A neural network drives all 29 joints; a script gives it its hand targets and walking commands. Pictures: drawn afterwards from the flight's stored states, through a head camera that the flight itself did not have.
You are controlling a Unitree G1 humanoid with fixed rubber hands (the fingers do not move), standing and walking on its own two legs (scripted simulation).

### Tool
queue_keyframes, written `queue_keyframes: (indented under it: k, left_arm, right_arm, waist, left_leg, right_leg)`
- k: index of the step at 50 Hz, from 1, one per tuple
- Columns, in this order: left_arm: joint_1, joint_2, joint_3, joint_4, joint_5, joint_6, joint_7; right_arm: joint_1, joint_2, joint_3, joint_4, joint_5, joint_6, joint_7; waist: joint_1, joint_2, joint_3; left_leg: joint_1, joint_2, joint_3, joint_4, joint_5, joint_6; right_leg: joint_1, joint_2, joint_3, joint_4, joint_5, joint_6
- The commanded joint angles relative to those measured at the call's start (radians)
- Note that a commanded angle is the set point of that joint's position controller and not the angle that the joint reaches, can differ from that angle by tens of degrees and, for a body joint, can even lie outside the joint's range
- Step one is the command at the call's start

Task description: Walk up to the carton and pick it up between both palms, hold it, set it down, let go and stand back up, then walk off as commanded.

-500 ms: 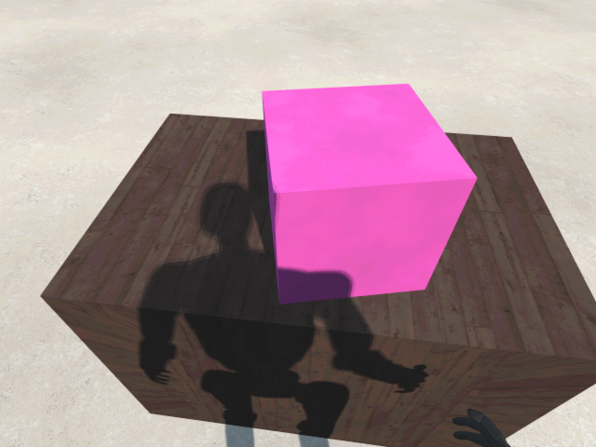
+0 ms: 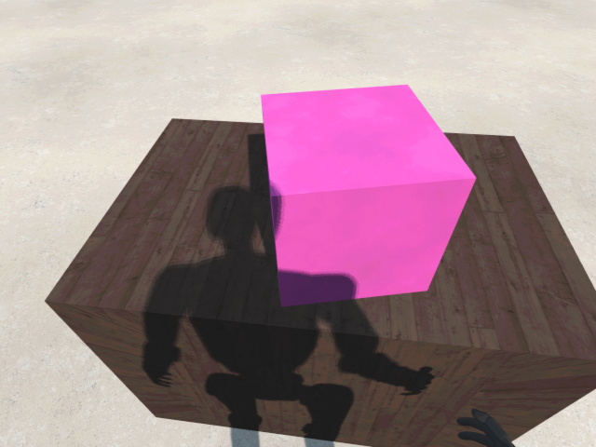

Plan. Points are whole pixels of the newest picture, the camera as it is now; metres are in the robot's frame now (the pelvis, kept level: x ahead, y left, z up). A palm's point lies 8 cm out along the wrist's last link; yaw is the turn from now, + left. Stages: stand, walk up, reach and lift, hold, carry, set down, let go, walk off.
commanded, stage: stand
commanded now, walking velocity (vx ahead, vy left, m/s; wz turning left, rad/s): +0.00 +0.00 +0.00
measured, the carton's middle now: (345, 194) +0.53 -0.03 +0.04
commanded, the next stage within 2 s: walk off in 0.64 s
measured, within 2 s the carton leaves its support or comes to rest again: neither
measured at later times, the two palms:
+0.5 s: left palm out of the picture +0.04 +0.28 -0.11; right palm out of the picture +0.14 -0.25 -0.09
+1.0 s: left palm out of the picture +0.02 +0.29 -0.12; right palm out of the picture +0.12 -0.26 -0.11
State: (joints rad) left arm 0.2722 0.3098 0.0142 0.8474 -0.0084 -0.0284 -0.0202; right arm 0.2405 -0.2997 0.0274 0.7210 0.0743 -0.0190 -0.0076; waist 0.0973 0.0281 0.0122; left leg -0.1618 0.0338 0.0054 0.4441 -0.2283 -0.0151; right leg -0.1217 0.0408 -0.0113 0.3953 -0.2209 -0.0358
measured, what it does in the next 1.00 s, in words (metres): stands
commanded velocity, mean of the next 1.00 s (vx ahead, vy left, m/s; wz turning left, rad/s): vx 0.00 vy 0.00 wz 0.00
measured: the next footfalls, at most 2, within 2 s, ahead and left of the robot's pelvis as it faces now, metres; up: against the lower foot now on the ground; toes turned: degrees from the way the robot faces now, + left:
left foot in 1.18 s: -0.03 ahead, +0.10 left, +0.00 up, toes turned -2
right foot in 1.76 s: -0.21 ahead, -0.11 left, +0.00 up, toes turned +7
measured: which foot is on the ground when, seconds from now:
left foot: down 0.00-1.00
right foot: down 0.00-1.00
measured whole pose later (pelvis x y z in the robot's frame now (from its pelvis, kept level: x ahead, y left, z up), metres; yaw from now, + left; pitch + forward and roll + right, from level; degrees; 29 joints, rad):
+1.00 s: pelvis -0.02 +0.00 -0.01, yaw +0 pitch -4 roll -1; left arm 0.24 0.31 0.01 0.86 -0.01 -0.02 -0.02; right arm 0.20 -0.34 0.03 0.72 0.07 0.02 -0.01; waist 0.10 0.04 0.12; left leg -0.23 0.03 0.01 0.56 -0.25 -0.01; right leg -0.19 0.04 -0.01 0.52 -0.25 -0.04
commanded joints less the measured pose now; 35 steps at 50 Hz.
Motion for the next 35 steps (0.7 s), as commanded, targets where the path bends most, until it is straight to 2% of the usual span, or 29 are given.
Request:
queue_keyframes:
  k: [1,35]
  left_arm:
    - [-0.07,0.249,0.057,0.027,0.027,-0.035,0.017]
    - [-0.078,0.251,0.055,0.041,0.02,-0.03,0.014]
  right_arm:
    - [-0.046,-0.241,-0.09,0.014,-0.112,-0.026,-0.004]
    - [-0.057,-0.242,-0.087,0.031,-0.109,-0.026,-0.004]
  waist:
    - [-0.084,-0.001,0.009]
    - [-0.084,0.009,0.01]
  left_leg:
    - [0.017,0.083,-0.109,-0.073,0.163,0.056]
    - [0.02,0.089,-0.113,-0.093,0.154,0.054]
  right_leg:
    - [-0.064,-0.156,0.116,-0.111,0.055,-0.001]
    - [-0.047,-0.16,0.121,-0.11,0.07,-0.006]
